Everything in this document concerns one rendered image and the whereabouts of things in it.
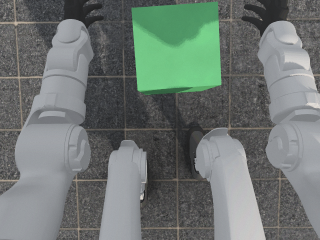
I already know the right robot thigh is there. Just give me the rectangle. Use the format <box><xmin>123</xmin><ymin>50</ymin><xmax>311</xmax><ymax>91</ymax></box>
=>
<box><xmin>198</xmin><ymin>135</ymin><xmax>266</xmax><ymax>240</ymax></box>

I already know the left robot upper arm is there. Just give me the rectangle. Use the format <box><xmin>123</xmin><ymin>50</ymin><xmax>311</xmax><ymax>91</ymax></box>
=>
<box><xmin>0</xmin><ymin>123</ymin><xmax>91</xmax><ymax>240</ymax></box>

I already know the robot right hand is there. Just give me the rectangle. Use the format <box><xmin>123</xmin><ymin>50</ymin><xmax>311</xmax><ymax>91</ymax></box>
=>
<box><xmin>241</xmin><ymin>0</ymin><xmax>289</xmax><ymax>37</ymax></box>

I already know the right robot forearm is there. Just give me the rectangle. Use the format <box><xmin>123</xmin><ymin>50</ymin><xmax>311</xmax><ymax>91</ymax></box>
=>
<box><xmin>257</xmin><ymin>20</ymin><xmax>320</xmax><ymax>125</ymax></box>

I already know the right robot foot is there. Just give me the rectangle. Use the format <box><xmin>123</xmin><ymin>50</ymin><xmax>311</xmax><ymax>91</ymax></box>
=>
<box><xmin>186</xmin><ymin>126</ymin><xmax>205</xmax><ymax>181</ymax></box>

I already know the left robot forearm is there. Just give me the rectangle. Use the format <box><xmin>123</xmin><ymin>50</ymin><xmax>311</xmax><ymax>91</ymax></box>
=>
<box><xmin>14</xmin><ymin>19</ymin><xmax>94</xmax><ymax>170</ymax></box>

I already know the right robot upper arm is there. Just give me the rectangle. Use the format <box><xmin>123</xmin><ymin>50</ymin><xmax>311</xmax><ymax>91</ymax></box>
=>
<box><xmin>265</xmin><ymin>120</ymin><xmax>320</xmax><ymax>239</ymax></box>

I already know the robot left hand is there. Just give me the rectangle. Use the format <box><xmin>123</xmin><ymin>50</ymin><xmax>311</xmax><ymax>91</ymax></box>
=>
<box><xmin>63</xmin><ymin>0</ymin><xmax>104</xmax><ymax>29</ymax></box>

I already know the carton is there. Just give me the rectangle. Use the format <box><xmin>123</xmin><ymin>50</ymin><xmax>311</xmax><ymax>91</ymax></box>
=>
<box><xmin>131</xmin><ymin>1</ymin><xmax>222</xmax><ymax>95</ymax></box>

